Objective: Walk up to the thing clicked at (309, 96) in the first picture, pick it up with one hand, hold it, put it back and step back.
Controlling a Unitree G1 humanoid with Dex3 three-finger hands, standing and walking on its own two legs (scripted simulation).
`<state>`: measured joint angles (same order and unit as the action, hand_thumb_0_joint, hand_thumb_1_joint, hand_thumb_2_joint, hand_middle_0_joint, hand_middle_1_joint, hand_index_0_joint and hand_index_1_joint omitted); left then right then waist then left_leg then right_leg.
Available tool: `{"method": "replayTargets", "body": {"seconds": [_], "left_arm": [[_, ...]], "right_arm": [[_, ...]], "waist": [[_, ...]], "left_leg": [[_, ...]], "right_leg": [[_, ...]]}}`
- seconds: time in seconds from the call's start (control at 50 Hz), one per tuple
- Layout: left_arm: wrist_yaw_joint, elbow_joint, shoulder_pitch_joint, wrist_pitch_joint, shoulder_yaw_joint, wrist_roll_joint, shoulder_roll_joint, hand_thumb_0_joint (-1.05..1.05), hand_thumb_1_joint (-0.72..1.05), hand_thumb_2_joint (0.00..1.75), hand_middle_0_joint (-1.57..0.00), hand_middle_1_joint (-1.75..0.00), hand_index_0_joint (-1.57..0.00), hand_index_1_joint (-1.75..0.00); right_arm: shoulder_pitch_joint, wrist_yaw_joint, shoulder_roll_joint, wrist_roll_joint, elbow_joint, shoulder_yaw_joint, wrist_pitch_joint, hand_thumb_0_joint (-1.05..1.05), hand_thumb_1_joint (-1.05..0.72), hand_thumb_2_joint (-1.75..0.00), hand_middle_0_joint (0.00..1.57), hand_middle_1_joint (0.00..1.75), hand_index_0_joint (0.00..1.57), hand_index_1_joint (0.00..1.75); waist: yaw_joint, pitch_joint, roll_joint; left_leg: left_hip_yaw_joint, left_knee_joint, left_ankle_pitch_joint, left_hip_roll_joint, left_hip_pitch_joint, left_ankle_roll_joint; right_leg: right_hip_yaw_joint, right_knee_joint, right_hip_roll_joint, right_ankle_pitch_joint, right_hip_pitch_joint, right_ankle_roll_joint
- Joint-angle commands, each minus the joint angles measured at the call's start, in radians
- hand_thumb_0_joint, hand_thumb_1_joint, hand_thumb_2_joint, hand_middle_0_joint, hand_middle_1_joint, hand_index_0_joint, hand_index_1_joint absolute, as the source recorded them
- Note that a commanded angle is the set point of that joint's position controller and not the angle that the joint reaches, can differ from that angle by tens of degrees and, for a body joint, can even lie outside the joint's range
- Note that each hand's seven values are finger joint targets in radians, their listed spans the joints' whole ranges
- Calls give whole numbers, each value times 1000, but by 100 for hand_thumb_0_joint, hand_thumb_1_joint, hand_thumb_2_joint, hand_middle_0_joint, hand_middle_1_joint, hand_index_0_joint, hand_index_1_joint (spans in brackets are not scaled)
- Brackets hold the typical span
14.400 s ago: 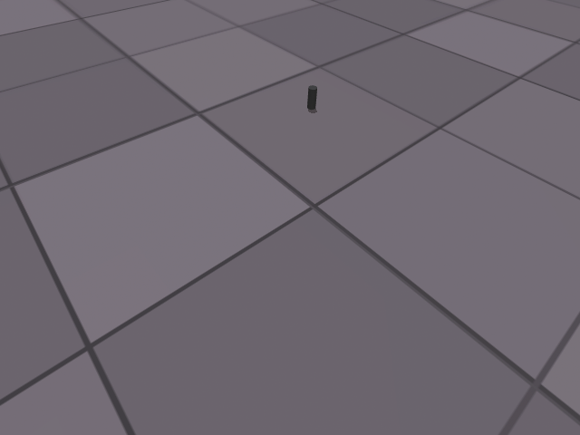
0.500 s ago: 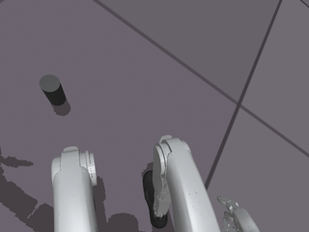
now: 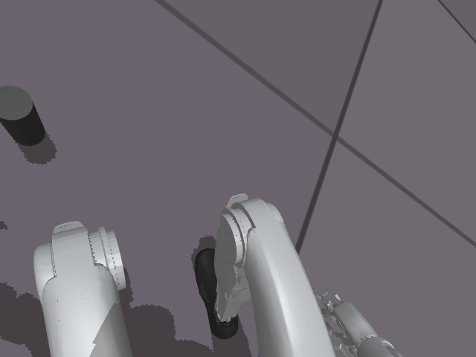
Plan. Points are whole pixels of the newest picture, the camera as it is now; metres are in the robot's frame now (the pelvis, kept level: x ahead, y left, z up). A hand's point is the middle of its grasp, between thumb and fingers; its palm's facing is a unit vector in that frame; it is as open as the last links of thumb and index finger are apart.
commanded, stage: approach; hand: left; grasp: from the side
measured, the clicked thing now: (20, 119) +0.52 +0.26 -0.27
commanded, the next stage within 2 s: close in in 0.12 s
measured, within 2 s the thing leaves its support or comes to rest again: neither
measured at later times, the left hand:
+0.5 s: hand out of the picture +0.50 +0.29 -0.20, palm faces +0.24 -0.97 +0.05, open 17.3 cm
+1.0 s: hand (9, 122) +0.50 +0.27 -0.21, palm faces +0.25 -0.97 -0.01, open 17.4 cm
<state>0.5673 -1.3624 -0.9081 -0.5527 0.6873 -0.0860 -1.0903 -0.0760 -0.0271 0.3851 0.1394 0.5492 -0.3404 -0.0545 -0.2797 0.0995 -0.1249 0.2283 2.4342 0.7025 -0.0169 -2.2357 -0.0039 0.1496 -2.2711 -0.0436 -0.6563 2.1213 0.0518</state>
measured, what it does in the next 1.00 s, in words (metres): stands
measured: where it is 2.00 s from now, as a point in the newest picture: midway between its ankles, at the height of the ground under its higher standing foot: (165, 329)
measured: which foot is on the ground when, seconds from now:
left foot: down 0.00-1.00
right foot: down 0.00-1.00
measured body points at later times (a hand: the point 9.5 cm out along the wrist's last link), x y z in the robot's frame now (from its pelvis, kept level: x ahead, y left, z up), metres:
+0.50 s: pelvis -0.01 +0.01 -0.04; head +0.26 +0.17 +0.28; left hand +0.48 +0.35 -0.20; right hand +0.11 -0.25 -0.07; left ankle +0.08 +0.12 -0.31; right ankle +0.12 -0.12 -0.30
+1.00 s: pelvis -0.01 +0.01 -0.04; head +0.26 +0.17 +0.28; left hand +0.48 +0.32 -0.21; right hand +0.12 -0.25 -0.08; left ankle +0.08 +0.12 -0.31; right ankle +0.12 -0.12 -0.30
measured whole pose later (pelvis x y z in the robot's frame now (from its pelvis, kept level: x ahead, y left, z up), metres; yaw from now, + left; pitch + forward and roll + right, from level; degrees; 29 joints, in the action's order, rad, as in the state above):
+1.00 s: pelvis -0.01 +0.01 -0.04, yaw -5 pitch +17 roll -19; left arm 0.10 -1.59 -0.87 -1.02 0.46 -0.08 -1.00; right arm 0.16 -0.08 0.38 0.34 0.52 -0.59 0.10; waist -0.34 0.29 -0.27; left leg 0.38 2.62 0.74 -0.02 -2.22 -0.02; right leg 0.25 -2.35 -0.09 -0.63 2.08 0.09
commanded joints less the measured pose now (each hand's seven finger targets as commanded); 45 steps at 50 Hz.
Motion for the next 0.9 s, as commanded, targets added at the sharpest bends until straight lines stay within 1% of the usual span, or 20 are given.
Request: {"method": "replayTargets", "body": {"seconds": [0.0, 0.04, 0.08, 0.14, 0.16, 0.2, 0.22, 0.26, 0.28, 0.36, 0.4, 0.42, 0.44, 0.48, 0.56, 0.64, 0.7, 0.74, 0.86, 0.88], "left_arm": [[-44, 158, -208, -149, 45, -13, -373, 0, -45, 11, -4, -14, -4, -13], [-66, 159, -208, -186, 68, -14, -407, 0, -46, 11, -4, -12, -4, -12], [-82, 131, -195, -216, 62, -20, -395, 0, -45, 10, -4, -12, -4, -12], [-104, 87, -183, -259, 23, -20, -348, 0, -43, 11, -4, -12, -3, -12], [-115, 71, -178, -272, 17, -22, -346, 0, -43, 10, -4, -12, -4, -11], [-127, 51, -170, -302, -19, -29, -309, 0, -44, 10, -4, -12, -3, -11], [-135, 36, -170, -319, -30, -32, -300, 0, -50, 4, -5, -9, -5, -8], [-156, 24, -156, -344, -42, -42, -291, 0, -53, 2, -5, -9, -6, -7], [-169, 22, -169, -362, -47, -45, -286, 0, -52, 3, -5, -8, -5, -7], [-242, 2, -167, -414, -35, -62, -286, 0, -53, 4, -4, -8, -5, -7], [-281, -2, -170, -438, -38, -48, -283, 0, -52, 5, -4, -8, -5, -7], [-298, -16, -159, -450, -47, -46, -272, 0, -52, 6, -4, -8, -4, -7], [-315, -24, -160, -456, -49, -43, -259, 0, -50, 6, -3, -8, -4, -7], [-340, -30, -146, -471, -63, -36, -241, 0, -49, 7, -3, -8, -3, -7], [-378, -52, -150, -488, -106, -14, -198, 0, -49, 8, -3, -8, -3, -7], [-404, -70, -153, -498, -132, -21, -141, 0, -51, 9, -2, -9, -3, -8], [-424, -78, -162, -504, -169, -5, -107, 0, -52, 11, -4, -12, -5, -11], [-434, -77, -173, -510, -183, -2, -99, 0, -52, 12, -3, -12, -4, -11], [-456, -73, -192, -531, -207, -4, -74, 0, -56, 11, -3, -11, -4, -10], [-460, -70, -201, -536, -213, 0, -71, 0, -57, 11, -3, -11, -4, -10]], "right_arm": [[-114, 9, 314, 43, -12, 59, 30, 0, -88, -90, 20, 30, 20, 30], [-96, 8, 325, 60, -12, 35, 43, 0, -89, -90, 20, 30, 20, 30], [-72, 5, 331, 76, -17, 14, 55, 0, -90, -90, 20, 30, 20, 30], [-34, 4, 343, 100, -20, -16, 66, 0, -90, -90, 20, 30, 20, 30], [-20, 4, 347, 104, -22, -23, 69, 0, -91, -90, 20, 30, 20, 30], [0, 2, 354, 117, -23, -42, 75, 0, -91, -90, 20, 30, 20, 30], [19, 3, 359, 122, -29, -52, 79, 0, -91, -90, 20, 30, 20, 30], [31, 2, 364, 133, -29, -67, 86, 0, -92, -90, 20, 30, 20, 30], [42, 1, 372, 139, -32, -74, 90, 0, -92, -90, 20, 30, 20, 30], [86, -3, 376, 155, -45, -104, 106, 0, -92, -90, 20, 30, 20, 30], [100, -4, 383, 166, -47, -110, 117, 0, -92, -90, 20, 30, 20, 30], [116, -6, 378, 173, -48, -115, 124, 0, -92, -90, 20, 30, 20, 30], [120, -5, 378, 177, -53, -118, 130, 0, -92, -90, 20, 30, 20, 30], [128, -8, 372, 187, -52, -124, 140, 0, -92, -91, 20, 30, 20, 30], [143, -12, 376, 198, -52, -129, 158, 0, -92, -91, 20, 30, 20, 30], [153, -19, 374, 205, -53, -130, 170, 0, -92, -90, 20, 30, 20, 30], [162, -25, 369, 209, -50, -131, 172, 0, -92, -90, 20, 30, 20, 30], [169, -28, 366, 208, -46, -127, 173, 0, -91, -90, 20, 30, 20, 30], [170, -37, 362, 212, -32, -128, 173, 0, -92, -90, 20, 30, 20, 30], [166, -37, 365, 212, -27, -128, 173, 0, -92, -90, 20, 30, 20, 30]], "waist": [[-24, -619, 547], [-35, -620, 571], [-49, -611, 579], [-90, -553, 584], [-90, -531, 570], [-117, -528, 562], [-126, -501, 550], [-126, -516, 545], [-139, -497, 551], [-137, -472, 524], [-143, -441, 563], [-140, -426, 559], [-150, -414, 542], [-153, -416, 521], [-178, -385, 514], [-192, -369, 479], [-199, -353, 471], [-198, -341, 453], [-197, -368, 465], [-205, -369, 478]], "left_leg": [[-46, -267, -243, -52, 562, -4], [-32, -252, -288, -56, 581, -9], [-23, -233, -290, -62, 578, -9], [-4, -218, -283, -71, 565, -13], [-2, -209, -259, -73, 549, -11], [10, -189, -280, -77, 556, -12], [19, -191, -257, -77, 530, -11], [23, -171, -278, -81, 551, -11], [30, -170, -261, -82, 534, -12], [46, -153, -239, -86, 497, -10], [58, -169, -225, -89, 517, -21], [55, -160, -213, -89, 495, -18], [58, -156, -209, -89, 484, -17], [54, -139, -210, -87, 468, -12], [72, -144, -206, -89, 469, -15], [77, -136, -169, -84, 445, -10], [85, -140, -161, -80, 444, -12], [77, -131, -134, -75, 413, -6], [79, -128, -147, -71, 435, -9], [86, -132, -160, -72, 449, -13]], "right_leg": [[79, 139, -24, 191, -279, -81], [91, 121, -26, 220, -294, -80], [101, 116, -29, 227, -307, -76], [123, 102, -34, 233, -304, -74], [124, 104, -38, 218, -296, -72], [138, 94, -42, 243, -317, -68], [146, 91, -44, 232, -315, -67], [150, 92, -50, 250, -332, -63], [157, 86, -50, 244, -335, -62], [167, 78, -60, 240, -354, -57], [178, 66, -59, 229, -332, -58], [174, 66, -62, 224, -338, -58], [180, 67, -63, 224, -333, -55], [176, 73, -68, 239, -355, -51], [190, 63, -69, 245, -336, -49], [194, 71, -73, 235, -337, -44], [201, 69, -73, 234, -325, -44], [194, 77, -76, 219, -319, -44], [195, 77, -78, 237, -336, -45], [199, 69, -76, 245, -332, -46]]}}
